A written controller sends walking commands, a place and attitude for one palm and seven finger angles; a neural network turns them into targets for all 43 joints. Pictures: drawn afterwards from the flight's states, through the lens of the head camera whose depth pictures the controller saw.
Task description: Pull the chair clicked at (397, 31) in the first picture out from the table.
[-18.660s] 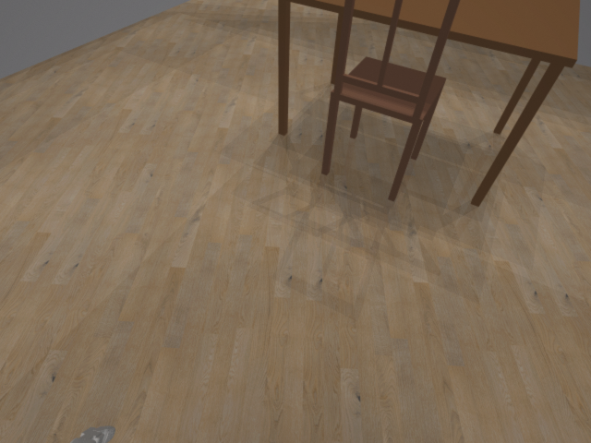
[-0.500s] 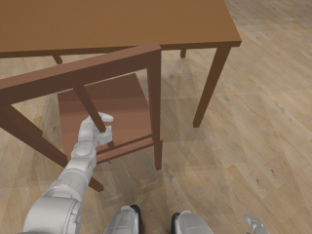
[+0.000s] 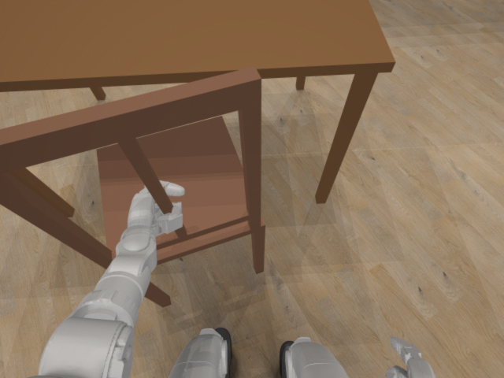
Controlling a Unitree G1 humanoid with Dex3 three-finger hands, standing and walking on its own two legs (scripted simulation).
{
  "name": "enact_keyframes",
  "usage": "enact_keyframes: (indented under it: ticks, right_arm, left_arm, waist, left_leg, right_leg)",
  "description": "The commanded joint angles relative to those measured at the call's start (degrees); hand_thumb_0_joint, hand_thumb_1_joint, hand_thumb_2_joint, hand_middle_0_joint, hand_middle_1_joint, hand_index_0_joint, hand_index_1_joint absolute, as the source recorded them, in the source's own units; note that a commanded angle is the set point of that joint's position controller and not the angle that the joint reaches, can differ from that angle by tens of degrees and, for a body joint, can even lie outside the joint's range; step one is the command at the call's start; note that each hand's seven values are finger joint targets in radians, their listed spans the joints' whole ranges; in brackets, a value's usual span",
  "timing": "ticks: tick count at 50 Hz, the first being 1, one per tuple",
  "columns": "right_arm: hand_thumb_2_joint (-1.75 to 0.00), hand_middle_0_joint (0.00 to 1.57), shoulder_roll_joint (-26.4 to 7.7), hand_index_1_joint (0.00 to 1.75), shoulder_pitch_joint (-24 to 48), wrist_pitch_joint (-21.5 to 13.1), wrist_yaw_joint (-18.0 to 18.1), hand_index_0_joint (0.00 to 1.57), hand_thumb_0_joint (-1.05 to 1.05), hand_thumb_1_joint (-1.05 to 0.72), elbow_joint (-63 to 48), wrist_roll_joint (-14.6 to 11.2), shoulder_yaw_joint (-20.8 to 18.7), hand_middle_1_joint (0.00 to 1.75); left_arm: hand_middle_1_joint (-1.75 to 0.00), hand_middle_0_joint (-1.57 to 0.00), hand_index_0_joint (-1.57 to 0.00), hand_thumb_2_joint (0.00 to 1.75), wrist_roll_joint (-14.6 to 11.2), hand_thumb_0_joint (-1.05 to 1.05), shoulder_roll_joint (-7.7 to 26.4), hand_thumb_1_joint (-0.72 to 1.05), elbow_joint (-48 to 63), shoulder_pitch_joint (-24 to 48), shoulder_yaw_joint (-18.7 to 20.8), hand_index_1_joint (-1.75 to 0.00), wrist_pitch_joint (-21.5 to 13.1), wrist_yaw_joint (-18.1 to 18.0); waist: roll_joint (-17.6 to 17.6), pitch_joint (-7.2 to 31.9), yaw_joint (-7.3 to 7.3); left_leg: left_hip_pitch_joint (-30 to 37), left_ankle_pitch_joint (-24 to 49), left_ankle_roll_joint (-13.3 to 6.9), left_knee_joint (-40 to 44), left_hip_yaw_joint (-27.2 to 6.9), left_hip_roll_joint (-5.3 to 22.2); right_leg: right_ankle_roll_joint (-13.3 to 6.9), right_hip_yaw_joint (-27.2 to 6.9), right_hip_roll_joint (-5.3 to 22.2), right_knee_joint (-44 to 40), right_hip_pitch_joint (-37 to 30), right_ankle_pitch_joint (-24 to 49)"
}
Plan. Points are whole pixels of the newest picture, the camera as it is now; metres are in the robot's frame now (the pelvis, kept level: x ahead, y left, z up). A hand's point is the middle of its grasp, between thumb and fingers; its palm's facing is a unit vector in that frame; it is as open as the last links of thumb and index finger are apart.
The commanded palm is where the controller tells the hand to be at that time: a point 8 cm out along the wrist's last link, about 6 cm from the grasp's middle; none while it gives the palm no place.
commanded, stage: stop walking, hand still on the chair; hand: left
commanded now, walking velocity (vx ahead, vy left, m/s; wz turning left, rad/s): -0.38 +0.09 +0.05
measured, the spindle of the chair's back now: (160, 197) +0.41 +0.17 -0.03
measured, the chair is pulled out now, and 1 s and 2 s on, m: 0.16 0.19 0.19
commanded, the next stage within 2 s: open the thumb and straighten the fingers in 1.00 s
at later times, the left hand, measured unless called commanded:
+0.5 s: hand (174, 229) +0.35 +0.14 -0.05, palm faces +0.05 -0.98 -0.18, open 5.2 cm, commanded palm +0.33 +0.19 -0.03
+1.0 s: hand (174, 228) +0.36 +0.14 -0.05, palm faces +0.05 -0.98 -0.17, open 5.3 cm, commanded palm +0.34 +0.19 -0.03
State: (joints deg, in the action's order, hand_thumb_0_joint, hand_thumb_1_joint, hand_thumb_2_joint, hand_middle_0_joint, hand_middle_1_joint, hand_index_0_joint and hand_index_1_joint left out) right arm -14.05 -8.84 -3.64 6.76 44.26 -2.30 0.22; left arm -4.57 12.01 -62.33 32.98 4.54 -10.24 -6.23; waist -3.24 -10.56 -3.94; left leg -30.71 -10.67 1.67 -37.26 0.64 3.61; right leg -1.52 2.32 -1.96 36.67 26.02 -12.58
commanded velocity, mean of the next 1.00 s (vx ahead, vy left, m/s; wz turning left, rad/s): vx -0.02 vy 0.00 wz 0.00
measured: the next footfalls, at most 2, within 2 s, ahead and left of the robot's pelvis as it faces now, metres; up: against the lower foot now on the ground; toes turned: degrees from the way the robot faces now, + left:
none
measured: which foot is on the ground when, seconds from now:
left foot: down 0.00-1.00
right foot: down 0.00-1.00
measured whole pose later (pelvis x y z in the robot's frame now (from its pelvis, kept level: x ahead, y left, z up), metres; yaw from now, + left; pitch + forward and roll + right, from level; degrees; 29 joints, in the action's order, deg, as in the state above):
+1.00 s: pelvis +0.10 +0.00 +0.02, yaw -2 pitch -1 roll -1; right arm -13.5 -10.4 2.1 6.5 39.1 -1.5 1.3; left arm -4.0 7.3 -43.2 4.4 -1.3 -3.4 -5.5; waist -2.8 -1.3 -0.4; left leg -12.7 -13.6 0.8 -27.6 2.6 2.8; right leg -0.4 1.8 -0.5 25.3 8.5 -15.7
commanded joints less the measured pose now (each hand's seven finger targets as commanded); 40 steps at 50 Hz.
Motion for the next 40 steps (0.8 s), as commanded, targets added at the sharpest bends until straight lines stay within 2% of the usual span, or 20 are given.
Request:
enact_keyframes:
  ticks: [1,3,4,5,7,9,11,12,13,16,17,18,20,21,22,24,30,32,36,40]
  right_arm:
    - [-0.9,0.2,-8.8,0.3,-2.5,-2.0,1.0,0.2,0.0,-0.9,-4.0,-0.3,-3.1,0.3]
    - [-0.9,0.2,-9.7,0.3,-2.5,-1.8,1.1,0.2,0.0,-0.9,-4.4,-0.4,-3.2,0.3]
    - [-0.9,0.2,-9.1,0.3,-0.8,-1.3,0.7,0.2,0.0,-0.9,-8.4,-0.6,-3.3,0.3]
    - [-0.9,0.2,-8.8,0.3,0.1,-0.7,0.8,0.2,0.0,-0.9,-9.4,-0.3,-2.6,0.3]
    - [-0.9,0.2,-8.5,0.3,0.7,0.0,0.6,0.2,0.0,-0.9,-10.8,0.2,-2.3,0.3]
    - [-0.9,0.2,-8.5,0.3,-1.2,-0.1,0.6,0.2,0.0,-0.9,-10.8,0.5,-2.1,0.3]
    - [-0.9,0.2,-8.7,0.3,-2.2,-0.3,0.8,0.2,0.0,-0.9,-11.3,0.4,-2.2,0.3]
    - [-0.9,0.2,-9.2,0.3,-2.3,-0.2,0.9,0.2,0.0,-0.9,-11.4,0.5,-2.3,0.3]
    - [-0.9,0.2,-8.9,0.3,-1.6,-0.2,0.9,0.2,0.0,-0.9,-11.8,0.4,-2.2,0.3]
    - [-0.9,0.2,-7.6,0.3,-0.5,0.0,1.1,0.2,0.0,-0.9,-11.7,0.3,-2.0,0.3]
    - [-0.9,0.2,-8.2,0.3,-1.0,0.1,1.2,0.2,0.0,-0.9,-11.0,0.3,-2.3,0.3]
    - [-0.9,0.2,-7.7,0.3,-1.0,0.1,1.1,0.2,0.0,-0.9,-10.6,0.5,-2.1,0.3]
    - [-0.9,0.2,-7.2,0.3,0.4,-0.1,1.0,0.2,0.0,-0.9,-11.0,0.8,-1.7,0.3]
    - [-0.9,0.2,-7.3,0.3,0.7,-0.1,0.9,0.2,0.0,-0.9,-11.4,0.6,-1.8,0.3]
    - [-0.9,0.2,-7.3,0.3,0.9,0.1,1.0,0.2,0.0,-0.9,-11.5,0.4,-1.8,0.3]
    - [-0.9,0.2,-6.8,0.3,1.3,0.3,0.8,0.2,0.0,-0.9,-11.5,0.8,-1.3,0.3]
    - [-0.9,0.2,-6.3,0.3,1.1,0.4,0.4,0.2,0.0,-0.9,-11.6,0.7,-1.6,0.3]
    - [-0.9,0.2,-6.7,0.3,1.2,0.6,0.5,0.2,0.0,-0.9,-11.6,0.7,-1.7,0.3]
    - [-0.9,0.2,-5.9,0.3,1.8,1.6,0.2,0.2,0.0,-0.9,-12.4,0.6,-1.5,0.3]
    - [-0.9,0.2,-5.9,0.3,2.0,2.4,0.1,0.2,0.0,-0.9,-12.6,0.6,-1.5,0.3]
  left_arm:
    - [-1.45,-0.5,-0.5,0.9,2.6,0.0,14.2,0.9,12.8,20.6,0.9,-1.45,-3.8,-1.4]
    - [-1.45,-0.5,-0.5,0.9,2.0,0.0,12.8,0.9,13.0,20.3,0.4,-1.45,-3.6,-1.2]
    - [-1.45,-0.5,-0.5,0.9,1.1,0.0,11.2,0.9,24.8,19.5,-0.8,-1.45,-4.5,-0.7]
    - [-1.45,-0.5,-0.5,0.9,0.9,0.0,9.1,0.9,24.4,16.9,-1.3,-1.45,-3.7,-0.4]
    - [-1.45,-0.5,-0.5,0.9,0.6,0.0,6.8,0.9,26.2,14.7,-2.8,-1.45,-1.3,-0.1]
    - [-1.45,-0.5,-0.5,0.9,0.8,0.0,7.1,0.9,27.1,12.7,-2.6,-1.45,0.1,0.0]
    - [-1.45,-0.5,-0.5,0.9,1.0,0.0,7.3,0.9,27.0,11.3,-2.8,-1.45,1.2,0.4]
    - [-1.45,-0.5,-0.5,0.9,1.1,0.0,8.4,0.9,26.0,9.5,-1.9,-1.45,1.9,0.5]
    - [-1.45,-0.5,-0.5,0.9,1.4,0.0,8.0,0.9,26.4,9.3,-2.5,-1.45,2.1,0.6]
    - [-1.45,-0.5,-0.5,0.9,2.1,0.0,8.5,0.9,26.5,6.9,-2.3,-1.45,2.5,0.2]
    - [-1.45,-0.5,-0.5,0.9,2.1,0.0,9.3,0.9,25.9,5.5,-1.7,-1.45,2.9,-0.1]
    - [-1.45,-0.5,-0.5,0.9,2.2,0.0,9.0,0.9,25.9,4.2,-1.6,-1.45,3.0,-0.3]
    - [-1.45,-0.5,-0.5,0.9,2.1,0.0,7.5,0.9,27.7,1.9,-1.8,-1.45,3.1,-0.4]
    - [-1.45,-0.5,-0.5,0.9,1.9,0.0,6.8,0.9,28.8,0.9,-2.2,-1.45,3.0,-0.3]
    - [-1.45,-0.5,-0.5,0.9,1.7,0.0,6.6,0.9,27.4,-1.3,-2.2,-1.45,3.4,-0.1]
    - [-1.45,-0.5,-0.5,0.9,2.2,0.0,5.0,0.9,28.8,-2.6,-3.4,-1.45,3.5,0.0]
    - [-1.45,-0.5,-0.5,0.9,2.2,0.0,4.3,0.9,30.9,-7.5,-3.9,-1.45,4.0,0.0]
    - [-1.45,-0.5,-0.5,0.9,2.1,0.0,4.5,0.9,30.3,-9.4,-4.0,-1.45,4.4,-0.1]
    - [-1.45,-0.5,-0.5,0.9,2.1,0.0,3.7,0.9,31.2,-11.8,-4.2,-1.45,4.5,0.1]
    - [-1.45,-0.5,-0.5,0.9,2.2,0.0,3.5,0.9,31.3,-13.9,-4.2,-1.45,4.7,0.0]
  waist:
    - [5.3,32.0,1.08]
    - [4.0,31.5,1.21]
    - [0.2,33.7,2.81]
    - [-4.2,33.7,2.93]
    - [-12.8,32.3,3.76]
    - [-11.5,31.6,3.91]
    - [-8.2,31.5,3.34]
    - [-5.5,30.9,3.34]
    - [-4.8,29.2,3.34]
    - [2.6,26.0,3.06]
    - [3.0,24.7,2.9]
    - [2.4,24.1,2.96]
    - [0.0,25.7,3.46]
    - [-0.2,26.5,3.85]
    - [0.6,25.0,3.92]
    - [-2.9,23.3,4.2]
    - [-2.0,27.2,3.88]
    - [-3.8,25.6,3.49]
    - [-0.8,26.2,3.68]
    - [-1.0,24.3,3.72]
  left_leg:
    - [16.4,2.1,0.5,-3.0,-3.6,0.3]
    - [18.7,12.6,-1.7,3.2,-7.2,4.5]
    - [20.6,12.3,-3.3,7.6,-10.2,7.8]
    - [19.8,10.1,-5.0,10.5,-13.3,9.8]
    - [19.8,3.8,-6.9,14.8,-17.0,11.9]
    - [21.7,1.6,-7.0,14.7,-16.1,11.5]
    - [22.3,2.5,-6.0,12.1,-12.0,9.4]
    - [21.0,0.0,-5.1,11.8,-10.6,8.3]
    - [19.3,-3.4,-4.3,11.1,-8.5,7.0]
    - [19.8,-11.4,-1.4,4.6,-3.3,2.1]
    - [21.5,-12.2,-0.8,2.3,-2.6,0.8]
    - [22.0,-9.4,-1.0,2.4,-2.9,1.0]
    - [22.1,1.8,-2.3,6.4,-5.9,3.7]
    - [22.0,5.2,-3.0,8.4,-7.7,5.6]
    - [21.4,4.1,-3.9,10.7,-9.2,6.8]
    - [20.9,5.6,-4.4,12.4,-9.2,6.9]
    - [26.8,18.0,-2.7,9.0,-4.8,5.5]
    - [26.7,17.7,-2.6,9.8,-4.6,5.4]
    - [28.2,20.0,-2.7,9.3,-3.8,5.4]
    - [27.8,19.4,-2.8,10.1,-3.9,5.4]
  right_leg:
    - [-2.2,-11.1,17.3,-9.7,-9.6,17.7]
    - [0.7,-6.3,11.7,-6.2,-8.8,13.9]
    - [1.1,-5.4,8.9,-5.0,-11.6,5.7]
    - [1.8,-3.9,5.5,-1.5,-11.3,-1.5]
    - [1.3,-2.5,2.9,1.5,-9.9,-11.8]
    - [0.9,-1.9,2.1,-0.7,-10.1,-13.1]
    - [0.9,-2.2,2.7,-6.6,-13.4,-8.3]
    - [0.9,-2.7,3.4,-8.5,-14.8,-8.0]
    - [0.5,-4.3,5.0,-10.4,-14.8,-8.5]
    - [-2.3,-11.5,12.6,-15.9,-8.9,-13.2]
    - [-3.6,-12.3,14.2,-17.1,-5.6,-16.2]
    - [-3.9,-11.7,14.7,-15.8,-5.8,-12.4]
    - [-1.7,-7.3,10.6,-10.5,-10.3,-0.6]
    - [-0.5,-5.8,8.6,-9.2,-12.4,1.3]
    - [0.4,-5.1,7.2,-9.7,-12.7,-1.2]
    - [0.9,-4.1,6.2,-10.1,-13.5,-0.3]
    - [0.1,-5.8,8.6,-12.0,-17.7,15.5]
    - [0.0,-5.7,8.7,-12.5,-17.3,15.8]
    - [0.1,-5.5,9.0,-12.7,-18.1,19.3]
    - [0.2,-5.1,8.8,-13.3,-17.6,17.9]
